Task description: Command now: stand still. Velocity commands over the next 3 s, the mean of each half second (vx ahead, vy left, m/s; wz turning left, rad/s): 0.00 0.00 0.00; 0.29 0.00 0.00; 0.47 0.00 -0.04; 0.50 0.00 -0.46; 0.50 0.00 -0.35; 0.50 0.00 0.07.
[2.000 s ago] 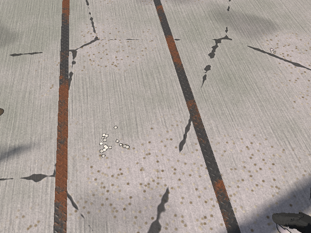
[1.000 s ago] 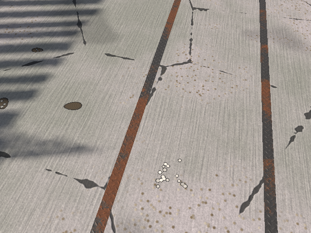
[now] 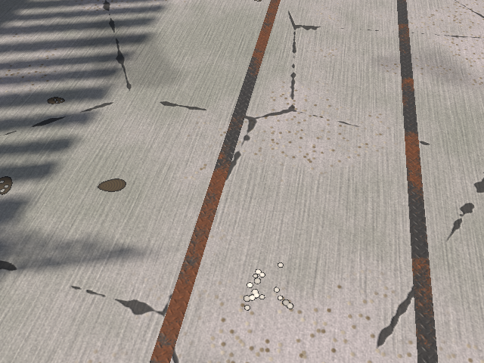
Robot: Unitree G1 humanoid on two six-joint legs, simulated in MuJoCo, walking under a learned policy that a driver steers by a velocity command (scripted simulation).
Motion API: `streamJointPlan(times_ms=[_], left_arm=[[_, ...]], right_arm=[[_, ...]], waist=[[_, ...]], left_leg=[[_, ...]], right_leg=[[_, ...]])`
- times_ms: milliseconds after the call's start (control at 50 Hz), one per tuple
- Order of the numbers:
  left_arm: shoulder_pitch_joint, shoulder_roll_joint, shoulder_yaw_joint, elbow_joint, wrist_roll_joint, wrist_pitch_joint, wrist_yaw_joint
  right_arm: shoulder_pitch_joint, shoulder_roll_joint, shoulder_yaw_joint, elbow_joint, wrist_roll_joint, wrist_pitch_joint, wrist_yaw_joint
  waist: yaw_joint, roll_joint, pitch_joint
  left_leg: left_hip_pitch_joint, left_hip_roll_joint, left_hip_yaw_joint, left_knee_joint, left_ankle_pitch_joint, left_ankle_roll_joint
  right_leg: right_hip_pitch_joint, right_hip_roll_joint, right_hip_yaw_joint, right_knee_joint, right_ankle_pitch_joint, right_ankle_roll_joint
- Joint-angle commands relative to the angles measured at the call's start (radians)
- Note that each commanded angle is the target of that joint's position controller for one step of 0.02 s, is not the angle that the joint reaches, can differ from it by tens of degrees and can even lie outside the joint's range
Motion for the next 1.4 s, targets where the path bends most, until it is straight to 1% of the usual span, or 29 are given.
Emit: streamJointPlan(times_ms=[20, 500, 540, 580, 600, 620, 660, 700, 740, 780, 800, 820, 840, 860, 880, 900, 940, 1000, 1080, 1200, 1240, 1260, 1280, 1300, 1320, 1340, 1360, 1380, 1400], left_arm=[[0.022, 0.105, 0.021, -0.022, -0.001, -0.009, 0.006], [0.079, 0.073, 0.007, 0.094, -0.005, -0.007, 0.012], [0.094, 0.063, 0.007, 0.106, -0.012, -0.002, 0.018], [0.052, 0.052, 0.007, 0.08, -0.019, -0.007, 0.022], [0.019, 0.036, 0.003, 0.059, -0.022, -0.021, 0.021], [-0.017, 0.021, -0.002, 0.036, -0.032, -0.039, 0.014], [-0.059, 0.045, 0.005, -0.002, -0.05, -0.073, -0.003], [-0.044, 0.073, 0.013, -0.008, -0.047, -0.098, -0.019], [0.033, 0.056, 0.019, 0.029, -0.038, -0.107, -0.033], [0.226, 0.049, 0.036, 0.124, -0.032, -0.092, -0.034], [0.332, 0.071, 0.046, 0.141, -0.028, -0.09, -0.031], [0.445, 0.213, 0.07, 0.143, -0.022, -0.096, -0.034], [0.405, 0.17, 0.043, 0.137, 0.004, -0.113, -0.047], [0.29, 0.134, 0.029, 0.11, -0.003, -0.125, -0.052], [0.202, 0.109, 0.018, 0.081, -0.007, -0.13, -0.057], [0.146, 0.108, 0.011, 0.064, -0.006, -0.128, -0.061], [0.164, 0.075, -0.003, 0.075, 0.0, -0.117, -0.056], [0.248, 0.085, -0.005, 0.105, -0.002, -0.107, -0.035], [0.252, 0.111, -0.004, 0.104, -0.004, -0.096, -0.01], [0.287, 0.121, 0.011, 0.139, -0.018, -0.087, -0.009], [0.256, 0.15, 0.022, 0.129, -0.012, -0.077, -0.011], [0.238, 0.156, 0.024, 0.123, -0.008, -0.069, -0.013], [0.209, 0.152, 0.019, 0.108, -0.001, -0.065, -0.016], [0.269, 0.075, -0.005, 0.087, 0.008, -0.073, -0.027], [0.35, -0.02, -0.036, 0.106, -0.004, -0.098, -0.04], [0.237, 0.093, -0.005, 0.084, -0.04, -0.123, -0.046], [0.13, 0.137, 0.007, 0.04, -0.057, -0.135, -0.043], [0.086, 0.134, 0.011, 0.034, -0.051, -0.136, -0.033], [0.09, 0.116, 0.018, 0.036, -0.041, -0.126, -0.025]], right_arm=[[0.018, -0.106, -0.018, -0.019, 0.0, -0.009, -0.004], [0.075, -0.076, -0.005, 0.037, 0.001, -0.016, -0.005], [0.097, -0.088, -0.011, 0.042, 0.008, -0.012, -0.01], [0.138, -0.135, -0.027, 0.034, 0.022, -0.014, -0.014], [0.184, -0.165, -0.036, 0.035, 0.026, -0.024, -0.013], [0.2, -0.194, -0.046, 0.031, 0.029, -0.039, -0.011], [0.17, -0.177, -0.041, 0.009, 0.016, -0.077, -0.008], [0.109, -0.154, -0.034, -0.016, 0.029, -0.096, -0.005], [0.068, -0.173, -0.038, -0.026, 0.039, -0.085, -0.001], [0.072, -0.16, -0.033, -0.028, 0.028, -0.072, 0.004], [0.051, -0.109, -0.016, -0.04, 0.021, -0.08, 0.009], [0.038, -0.026, 0.004, -0.086, 0.015, -0.102, 0.011], [0.028, -0.062, -0.006, -0.104, 0.042, -0.124, 0.015], [-0.002, -0.09, -0.01, -0.118, 0.061, -0.137, 0.02], [-0.007, -0.1, -0.01, -0.111, 0.052, -0.143, 0.023], [0.004, -0.104, -0.016, -0.097, 0.032, -0.144, 0.021], [0.007, -0.113, -0.028, -0.087, 0.016, -0.134, 0.029], [-0.074, -0.071, -0.02, -0.115, 0.008, -0.118, 0.036], [-0.27, -0.04, -0.001, -0.192, 0.017, -0.124, 0.048], [-0.385, -0.071, 0.006, -0.255, 0.026, -0.137, 0.078], [-0.309, -0.115, -0.013, -0.243, 0.024, -0.143, 0.081], [-0.185, -0.15, -0.032, -0.21, 0.025, -0.144, 0.077], [0.004, -0.195, -0.055, -0.156, 0.027, -0.141, 0.071], [0.184, -0.275, -0.077, -0.12, 0.002, -0.136, 0.063], [0.233, -0.262, -0.066, -0.096, 0.001, -0.131, 0.069], [0.166, -0.183, -0.044, -0.096, 0.013, -0.134, 0.07], [0.047, -0.153, -0.032, -0.12, 0.018, -0.139, 0.068], [-0.034, -0.122, -0.022, -0.135, 0.009, -0.146, 0.07], [-0.07, -0.091, -0.012, -0.136, -0.003, -0.153, 0.072]], waist=[[-0.001, 0.008, 0.003], [0.0, 0.007, 0.023], [-0.007, 0.031, 0.011], [-0.035, 0.097, 0.073], [-0.056, 0.161, 0.112], [-0.07, 0.208, 0.157], [-0.059, 0.198, 0.191], [-0.023, 0.143, 0.137], [0.025, 0.124, 0.056], [0.094, 0.06, -0.002], [0.144, -0.07, -0.027], [0.158, -0.392, -0.071], [0.112, -0.304, -0.048], [0.07, -0.178, 0.063], [0.047, -0.095, 0.089], [0.024, -0.062, 0.081], [0.016, -0.095, 0.053], [0.032, -0.083, 0.036], [0.062, -0.076, 0.062], [0.053, -0.077, 0.1], [-0.002, -0.11, 0.021], [-0.067, -0.13, -0.063], [-0.156, -0.126, -0.172], [-0.161, 0.025, -0.345], [-0.12, 0.219, -0.488], [-0.133, 0.156, -0.344], [-0.1, 0.118, -0.177], [-0.063, 0.024, -0.109], [-0.024, 0.018, -0.07]], left_leg=[[-0.029, 0.043, -0.034, -0.083, 0.283, 0.001], [-0.053, 0.035, -0.02, -0.101, 0.245, 0.003], [-0.057, 0.024, -0.023, -0.117, -0.03, 0.027], [-0.111, 0.094, -0.141, -0.186, -0.464, 0.099], [-0.115, 0.19, -0.284, -0.262, -0.589, 0.158], [-0.157, 0.288, -0.441, -0.328, -0.621, 0.226], [-0.093, 0.379, -0.558, -0.361, -0.484, 0.274], [-0.019, 0.339, -0.432, -0.311, -0.288, 0.212], [-0.131, 0.229, -0.229, -0.245, -0.166, 0.15], [-0.329, 0.137, -0.103, -0.096, -0.143, 0.117], [-0.428, 0.075, -0.018, 0.157, -0.037, 0.072], [-0.632, -0.046, 0.083, 0.542, -0.185, 0.01], [-0.711, -0.019, -0.047, 0.732, -0.248, 0.032], [-0.799, 0.051, -0.067, 0.793, -0.15, 0.063], [-0.782, 0.096, -0.051, 0.771, -0.031, 0.077], [-0.735, 0.124, -0.046, 0.703, 0.058, 0.078], [-0.627, 0.137, -0.011, 0.587, 0.155, 0.059], [-0.637, 0.114, 0.036, 0.465, 0.232, 0.026], [-0.551, 0.071, 0.071, 0.177, 0.379, 0.008], [-0.511, 0.053, 0.07, 0.023, 0.349, 0.054], [-0.379, 0.006, 0.103, 0.017, 0.27, 0.09], [-0.218, -0.028, 0.126, 0.015, 0.256, 0.116], [0.055, -0.003, 0.09, 0.017, 0.296, 0.157], [0.477, 0.242, -0.251, 0.042, 0.225, 0.277], [0.64, 0.424, -0.689, -0.125, 0.022, 0.383], [0.528, 0.375, -0.645, -0.193, -0.057, 0.327], [0.34, 0.347, -0.485, -0.233, 0.017, 0.287], [0.173, 0.32, -0.367, -0.269, 0.13, 0.261], [0.059, 0.283, -0.269, -0.301, 0.207, 0.237]], right_leg=[[-0.013, -0.006, -0.004, -0.059, 0.204, 0.005], [-0.032, 0.001, -0.008, -0.069, 0.172, 0.005], [-0.054, 0.045, -0.057, -0.018, -0.045, -0.003], [-0.188, 0.081, -0.096, 0.124, -0.258, -0.024], [-0.277, 0.08, -0.102, 0.238, -0.252, -0.032], [-0.329, 0.043, -0.05, 0.356, -0.223, -0.05], [-0.505, -0.032, 0.055, 0.496, -0.283, -0.093], [-0.496, -0.073, 0.072, 0.358, -0.241, -0.122], [-0.203, -0.005, -0.037, 0.145, -0.093, -0.111], [0.133, 0.102, -0.135, 0.085, 0.046, -0.069], [0.252, 0.011, 0.014, 0.007, -0.017, -0.1], [0.34, -0.29, 0.56, -0.235, -0.162, -0.252], [0.278, -0.38, 0.826, -0.342, -0.338, -0.34], [0.217, -0.376, 0.736, -0.332, -0.363, -0.321], [0.17, -0.318, 0.578, -0.317, -0.265, -0.281], [0.13, -0.271, 0.457, -0.317, -0.122, -0.244], [0.104, -0.193, 0.267, -0.324, 0.155, -0.196], [0.142, -0.166, 0.153, -0.32, 0.427, -0.203], [0.086, -0.137, 0.079, -0.364, 0.411, -0.193], [0.216, -0.205, 0.064, -0.32, 0.501, -0.201], [0.277, -0.212, 0.052, -0.191, 0.828, -0.184], [0.272, -0.194, 0.034, -0.045, 1.002, -0.171], [0.151, -0.155, 0.018, 0.172, 0.996, -0.143], [-0.212, -0.049, -0.013, 0.54, 0.608, -0.096], [-0.448, 0.112, 0.097, 0.812, -0.273, -0.076], [-0.552, 0.055, 0.166, 0.904, -0.265, -0.104], [-0.589, 0.0, 0.116, 0.879, -0.165, -0.115], [-0.534, -0.048, 0.101, 0.828, -0.074, -0.115], [-0.473, -0.079, 0.099, 0.776, -0.022, -0.111]])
